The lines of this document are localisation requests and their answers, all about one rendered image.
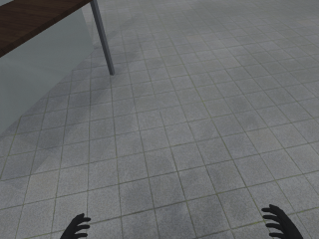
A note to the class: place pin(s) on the table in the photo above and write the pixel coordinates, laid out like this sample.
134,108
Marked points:
21,20

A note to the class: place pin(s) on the robot right hand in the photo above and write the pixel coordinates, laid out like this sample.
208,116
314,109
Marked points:
286,226

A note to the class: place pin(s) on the robot left hand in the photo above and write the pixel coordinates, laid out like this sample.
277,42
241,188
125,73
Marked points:
74,227

